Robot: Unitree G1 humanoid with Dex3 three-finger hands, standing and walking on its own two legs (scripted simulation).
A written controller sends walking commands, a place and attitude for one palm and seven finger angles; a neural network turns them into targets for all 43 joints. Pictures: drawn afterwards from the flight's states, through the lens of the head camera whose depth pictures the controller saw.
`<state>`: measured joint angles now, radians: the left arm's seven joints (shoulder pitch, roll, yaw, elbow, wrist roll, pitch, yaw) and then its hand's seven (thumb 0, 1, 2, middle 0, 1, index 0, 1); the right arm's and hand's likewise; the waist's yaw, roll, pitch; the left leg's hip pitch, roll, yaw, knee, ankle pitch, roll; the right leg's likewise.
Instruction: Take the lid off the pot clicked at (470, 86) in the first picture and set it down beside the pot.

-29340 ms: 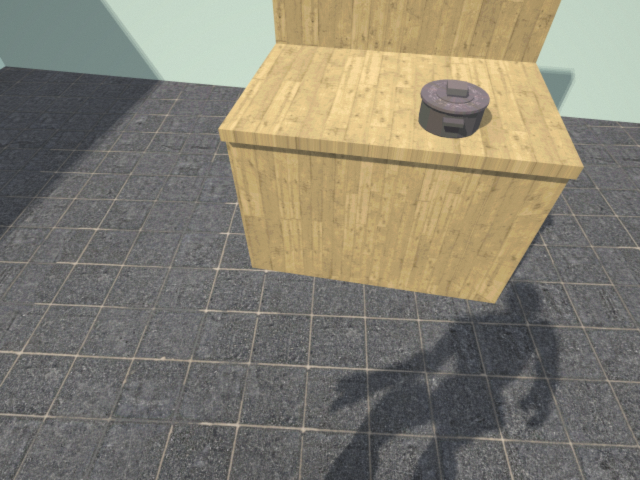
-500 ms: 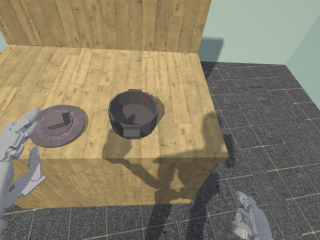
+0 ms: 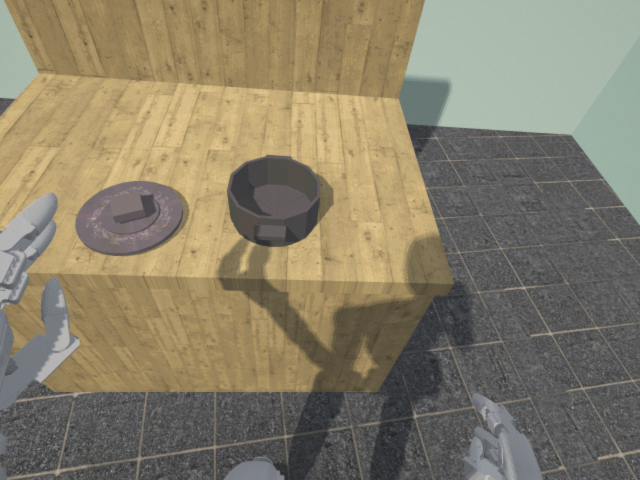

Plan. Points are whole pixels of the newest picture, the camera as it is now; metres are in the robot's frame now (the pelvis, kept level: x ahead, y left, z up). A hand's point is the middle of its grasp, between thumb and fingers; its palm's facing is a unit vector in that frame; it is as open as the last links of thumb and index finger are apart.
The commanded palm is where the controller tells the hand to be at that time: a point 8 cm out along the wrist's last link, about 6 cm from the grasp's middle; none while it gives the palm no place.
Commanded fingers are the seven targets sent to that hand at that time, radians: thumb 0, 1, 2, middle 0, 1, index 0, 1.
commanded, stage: step back with the hand held close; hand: left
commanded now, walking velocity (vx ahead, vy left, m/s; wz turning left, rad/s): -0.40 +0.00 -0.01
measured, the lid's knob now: (127, 206) +0.55 +0.37 -0.05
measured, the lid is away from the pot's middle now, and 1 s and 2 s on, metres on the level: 0.27 0.27 0.27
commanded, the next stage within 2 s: stop stepping back and stand still in 0.50 s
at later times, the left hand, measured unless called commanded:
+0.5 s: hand (5, 446) +0.12 +0.23 +0.17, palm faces +0.34 -0.88 -0.34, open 7.4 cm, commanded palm +0.04 +0.28 +0.19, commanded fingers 0.00 0.90 0.90 -0.20 -0.30 -0.20 -0.30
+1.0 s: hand out of the picture -0.02 +0.25 +0.17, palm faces +0.40 -0.84 -0.37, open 7.4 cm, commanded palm -0.07 +0.27 +0.19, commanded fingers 0.00 0.90 0.90 -0.20 -0.30 -0.20 -0.30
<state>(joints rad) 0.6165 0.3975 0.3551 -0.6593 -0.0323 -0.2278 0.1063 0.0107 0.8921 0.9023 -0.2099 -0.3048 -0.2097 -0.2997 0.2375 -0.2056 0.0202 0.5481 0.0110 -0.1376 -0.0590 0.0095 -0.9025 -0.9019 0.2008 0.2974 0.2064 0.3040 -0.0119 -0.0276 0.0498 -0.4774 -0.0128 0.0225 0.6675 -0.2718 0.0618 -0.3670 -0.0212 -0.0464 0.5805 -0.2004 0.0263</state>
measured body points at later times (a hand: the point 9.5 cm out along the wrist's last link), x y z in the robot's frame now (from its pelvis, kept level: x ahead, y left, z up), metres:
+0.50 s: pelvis -0.09 +0.00 -0.02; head -0.07 +0.05 +0.43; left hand +0.09 +0.28 +0.19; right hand +0.08 -0.23 -0.07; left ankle -0.04 +0.13 -0.72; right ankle +0.00 -0.13 -0.67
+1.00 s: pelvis -0.23 +0.00 -0.03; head -0.25 +0.06 +0.42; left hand -0.05 +0.29 +0.18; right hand -0.09 -0.25 -0.07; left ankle -0.26 +0.10 -0.72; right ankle -0.15 -0.11 -0.69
